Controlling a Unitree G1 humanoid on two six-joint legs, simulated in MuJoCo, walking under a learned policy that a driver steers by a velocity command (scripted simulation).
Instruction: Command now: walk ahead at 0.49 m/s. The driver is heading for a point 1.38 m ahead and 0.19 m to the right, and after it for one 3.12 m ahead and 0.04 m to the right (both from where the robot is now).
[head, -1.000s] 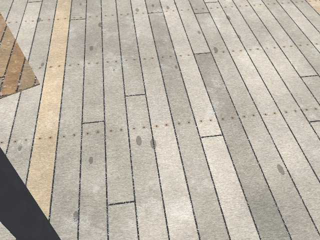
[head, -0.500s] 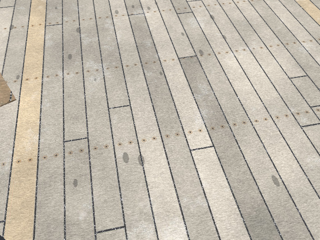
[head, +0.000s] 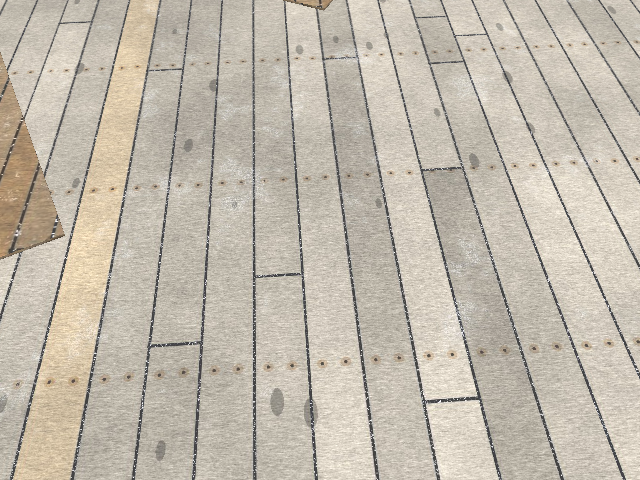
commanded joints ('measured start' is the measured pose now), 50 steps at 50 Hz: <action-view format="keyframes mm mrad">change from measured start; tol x32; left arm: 1 38 138 21 -18 5 -10 10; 29 -571 108 18 -241 7 39 -26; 35 3 330 98 -69 47 24 11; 50 -58 147 32 -12 -3 -6 3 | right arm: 1 -108 -48 -2 -78 6 -14 -2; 8 441 -268 -83 66 -44 -42 -46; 35 529 -4 -3 112 43 -49 -34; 50 10 -40 -2 -15 -5 0 -6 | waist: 1 -18 -91 79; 8 -154 200 -326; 50 -36 -78 39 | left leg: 1 63 -41 35 -83 10 24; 6 483 -133 59 -248 -119 124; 8 1011 372 -694 -359 -347 355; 14 505 144 -273 -523 -21 182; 32 731 117 -66 -293 600 114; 36 -15 -122 -109 657 -479 47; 50 3 22 -10 63 -23 -28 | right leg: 1 -50 -289 112 -30 581 -89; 6 9 -265 57 468 936 -61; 8 -613 -28 -3 1148 -207 -3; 9 -723 -61 119 1206 -210 -24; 29 -653 -143 -2 411 216 26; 33 -226 -61 -50 293 131 -71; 35 309 -532 642 176 -79 -267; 40 -209 -351 310 14 156 -133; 50 -154 -276 138 -74 310 -115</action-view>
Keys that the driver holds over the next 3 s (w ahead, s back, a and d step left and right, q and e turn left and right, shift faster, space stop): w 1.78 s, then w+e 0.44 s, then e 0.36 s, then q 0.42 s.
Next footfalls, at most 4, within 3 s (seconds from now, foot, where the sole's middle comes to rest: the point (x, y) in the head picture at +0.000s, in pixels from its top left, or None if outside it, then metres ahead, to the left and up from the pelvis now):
0.14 left None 0.25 0.10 -0.78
0.68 right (401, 447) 0.55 -0.09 -0.78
1.22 left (320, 322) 0.85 0.09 -0.78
1.78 right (399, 233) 1.13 -0.10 -0.78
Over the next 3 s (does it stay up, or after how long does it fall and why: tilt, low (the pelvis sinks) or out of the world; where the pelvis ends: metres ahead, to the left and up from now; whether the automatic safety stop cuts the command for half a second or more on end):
stays up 1.32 -0.04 0.00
